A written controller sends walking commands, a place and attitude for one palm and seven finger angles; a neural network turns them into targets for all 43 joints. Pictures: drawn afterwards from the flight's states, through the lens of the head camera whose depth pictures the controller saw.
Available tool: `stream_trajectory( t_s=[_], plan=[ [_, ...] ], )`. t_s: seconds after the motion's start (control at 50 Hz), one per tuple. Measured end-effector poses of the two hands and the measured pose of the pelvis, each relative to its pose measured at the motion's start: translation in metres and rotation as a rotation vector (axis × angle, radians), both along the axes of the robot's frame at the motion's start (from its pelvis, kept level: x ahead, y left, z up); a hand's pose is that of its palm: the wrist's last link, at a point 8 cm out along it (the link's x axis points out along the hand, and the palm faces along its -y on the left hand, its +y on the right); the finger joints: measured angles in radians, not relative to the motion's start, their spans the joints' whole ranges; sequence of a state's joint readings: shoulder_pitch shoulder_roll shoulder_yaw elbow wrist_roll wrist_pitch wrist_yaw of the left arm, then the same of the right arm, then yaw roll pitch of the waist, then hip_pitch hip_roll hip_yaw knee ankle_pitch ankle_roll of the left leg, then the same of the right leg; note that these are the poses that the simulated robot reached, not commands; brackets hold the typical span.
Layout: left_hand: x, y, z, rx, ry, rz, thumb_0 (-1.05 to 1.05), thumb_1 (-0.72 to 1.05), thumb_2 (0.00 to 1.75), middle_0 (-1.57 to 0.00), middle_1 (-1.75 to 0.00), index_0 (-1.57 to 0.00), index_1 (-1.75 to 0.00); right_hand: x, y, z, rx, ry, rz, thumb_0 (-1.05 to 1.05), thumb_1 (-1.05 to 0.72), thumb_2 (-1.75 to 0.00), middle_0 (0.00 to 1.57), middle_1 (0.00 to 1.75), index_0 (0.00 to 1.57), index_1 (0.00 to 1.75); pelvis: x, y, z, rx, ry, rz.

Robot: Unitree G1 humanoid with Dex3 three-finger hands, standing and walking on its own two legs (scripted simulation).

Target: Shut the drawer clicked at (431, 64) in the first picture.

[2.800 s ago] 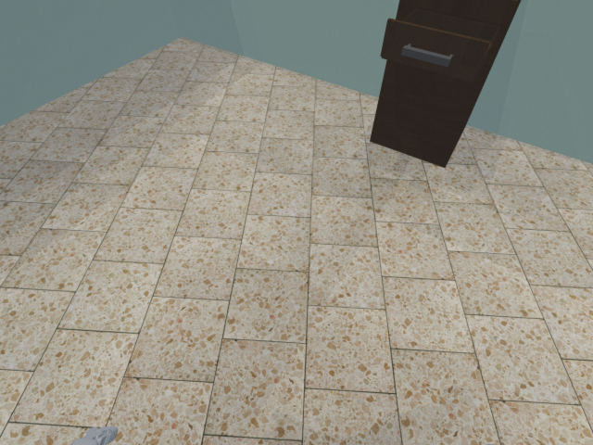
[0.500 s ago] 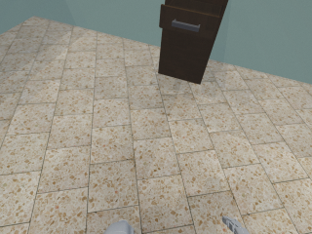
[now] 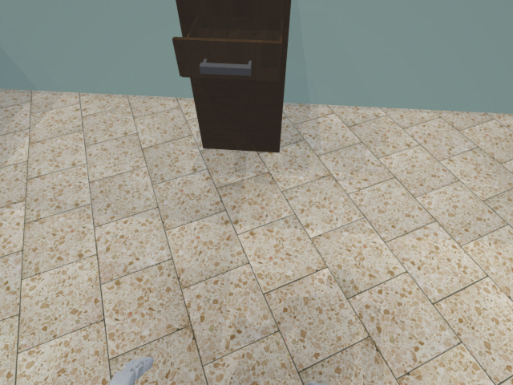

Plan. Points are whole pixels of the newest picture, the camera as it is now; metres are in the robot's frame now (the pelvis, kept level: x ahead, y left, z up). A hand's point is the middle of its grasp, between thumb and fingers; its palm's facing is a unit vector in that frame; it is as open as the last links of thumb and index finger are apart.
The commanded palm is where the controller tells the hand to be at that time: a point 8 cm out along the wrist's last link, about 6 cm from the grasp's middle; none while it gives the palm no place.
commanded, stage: walk to a spot facing it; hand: left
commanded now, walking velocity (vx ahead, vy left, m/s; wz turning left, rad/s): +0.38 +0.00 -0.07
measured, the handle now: (226, 65) +1.14 +0.13 -0.12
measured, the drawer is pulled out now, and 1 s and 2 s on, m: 0.20 0.20 0.20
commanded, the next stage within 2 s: turn to face it in 0.70 s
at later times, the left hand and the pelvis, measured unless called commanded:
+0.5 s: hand (135, 332) +0.24 +0.24 -0.16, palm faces -0.01 -0.99 -0.15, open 7.4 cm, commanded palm none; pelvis +0.22 +0.06 +0.02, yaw -5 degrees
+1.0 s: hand (211, 195) +0.56 +0.13 -0.15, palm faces -0.21 -0.95 -0.22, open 7.3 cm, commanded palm none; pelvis +0.43 -0.02 +0.01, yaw -12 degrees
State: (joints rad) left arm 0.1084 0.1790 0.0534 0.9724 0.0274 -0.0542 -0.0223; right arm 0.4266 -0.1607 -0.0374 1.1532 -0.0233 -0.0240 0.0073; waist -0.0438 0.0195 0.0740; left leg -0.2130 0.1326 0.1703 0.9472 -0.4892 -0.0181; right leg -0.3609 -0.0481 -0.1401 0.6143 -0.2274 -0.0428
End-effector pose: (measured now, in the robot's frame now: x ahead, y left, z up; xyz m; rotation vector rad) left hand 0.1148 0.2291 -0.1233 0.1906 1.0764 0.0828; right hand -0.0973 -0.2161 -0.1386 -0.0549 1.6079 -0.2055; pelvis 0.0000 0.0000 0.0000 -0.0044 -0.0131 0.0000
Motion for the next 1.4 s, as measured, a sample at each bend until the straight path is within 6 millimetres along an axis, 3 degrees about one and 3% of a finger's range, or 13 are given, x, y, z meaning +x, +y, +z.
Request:
stream_trajectory(
  t_s=[0.06,0.16,0.28,0.34,0.4,0.5,0.68,0.78,0.86,1.0,1.12,1.24,1.4],
  plan=[
    [-0.002,-0.005,-0.001,-0.013,0.058,0.029,0.0,0.91,0.9,-0.2,-0.3,-0.2,-0.3,0.049,-0.003,0.003,-0.006,-0.053,0.015,0.01,-0.91,-0.9,0.2,0.3,0.2,0.3,0.025,0.0,0.007,-0.012,-0.002,-0.003],
    [-0.01,0.016,-0.001,0.016,0.174,0.085,-0.01,0.95,0.9,-0.2,-0.3,-0.2,-0.3,0.157,-0.003,0.013,-0.029,-0.235,0.055,0.01,-0.91,-0.9,0.19,0.3,0.2,0.3,0.067,0.006,0.015,-0.022,0.011,-0.003],
    [-0.01,0.04,-0.02,-0.023,0.315,0.134,0.0,0.93,0.9,-0.2,-0.3,-0.2,-0.3,0.273,0.001,0.023,-0.099,-0.382,0.134,0.01,-0.94,-0.9,0.2,0.3,0.2,0.3,0.126,0.032,0.007,-0.044,0.004,-0.008],
    [0.003,0.054,-0.033,-0.04,0.378,0.137,0.0,0.92,0.9,-0.2,-0.3,-0.2,-0.3,0.315,0.011,0.023,-0.136,-0.442,0.151,0.01,-0.93,-0.9,0.19,0.3,0.2,0.3,0.155,0.048,-0.002,-0.033,-0.006,-0.028],
    [0.036,0.062,-0.029,-0.041,0.391,0.111,0.01,0.92,0.9,-0.2,-0.3,-0.2,-0.3,0.33,0.023,0.028,-0.143,-0.444,0.125,0.0,-0.92,-0.9,0.19,0.3,0.2,0.3,0.18,0.055,0.004,-0.028,-0.009,-0.049],
    [0.119,0.064,-0.013,-0.044,0.301,0.069,0.01,0.91,0.9,-0.2,-0.3,-0.2,-0.3,0.326,0.046,0.03,-0.107,-0.337,0.057,0.0,-0.92,-0.9,0.2,0.3,0.2,0.3,0.223,0.06,0.019,-0.017,-0.001,-0.08],
    [0.28,0.032,-0.003,-0.023,0.188,-0.069,0.01,0.92,0.9,-0.2,-0.3,-0.19,-0.3,0.304,0.071,0.018,-0.008,-0.105,-0.126,0.0,-0.91,-0.9,0.2,0.3,0.2,0.3,0.302,0.042,0.017,0.008,0.007,-0.153],
    [0.377,-0.007,-0.009,0.003,0.119,-0.175,0.01,0.92,0.9,-0.2,-0.3,-0.19,-0.3,0.309,0.064,0.002,0.034,0.008,-0.224,0.0,-0.91,-0.9,0.2,0.3,0.2,0.3,0.353,0.014,0.001,0.012,0.007,-0.199],
    [0.428,-0.033,-0.015,0.021,0.036,-0.189,0.01,0.91,0.9,-0.2,-0.3,-0.2,-0.3,0.342,0.034,-0.015,0.038,0.033,-0.239,0.0,-0.91,-0.9,0.2,0.3,0.2,0.3,0.387,-0.01,-0.014,0.01,-0.002,-0.217],
    [0.452,-0.05,0.002,0.038,0.076,-0.17,0.0,0.93,0.9,-0.2,-0.3,-0.2,-0.3,0.472,-0.028,-0.003,-0.063,-0.214,-0.164,0.0,-0.91,-0.9,0.19,0.3,0.2,0.3,0.426,-0.023,0.008,0.0,0.013,-0.213],
    [0.467,-0.047,0.003,0.012,0.08,-0.123,0.0,0.94,0.9,-0.2,-0.3,-0.2,-0.3,0.555,-0.043,0.01,-0.094,-0.335,-0.082,0.0,-0.92,-0.9,0.19,0.3,0.2,0.3,0.458,-0.024,0.013,-0.016,0.004,-0.185],
    [0.463,-0.031,-0.015,-0.019,0.13,-0.031,0.0,0.94,0.9,-0.2,-0.3,-0.2,-0.3,0.603,-0.037,0.016,-0.111,-0.351,-0.001,0.0,-0.94,-0.9,0.19,0.3,0.2,0.3,0.487,-0.018,0.008,-0.023,-0.016,-0.153],
    [0.425,-0.015,-0.009,0.026,0.286,0.018,0.0,0.92,0.9,-0.2,-0.3,-0.2,-0.3,0.636,-0.031,0.015,-0.073,-0.346,0.029,0.0,-0.93,-0.9,0.2,0.3,0.2,0.3,0.505,-0.016,0.014,0.003,0.007,-0.146]
  ],
)
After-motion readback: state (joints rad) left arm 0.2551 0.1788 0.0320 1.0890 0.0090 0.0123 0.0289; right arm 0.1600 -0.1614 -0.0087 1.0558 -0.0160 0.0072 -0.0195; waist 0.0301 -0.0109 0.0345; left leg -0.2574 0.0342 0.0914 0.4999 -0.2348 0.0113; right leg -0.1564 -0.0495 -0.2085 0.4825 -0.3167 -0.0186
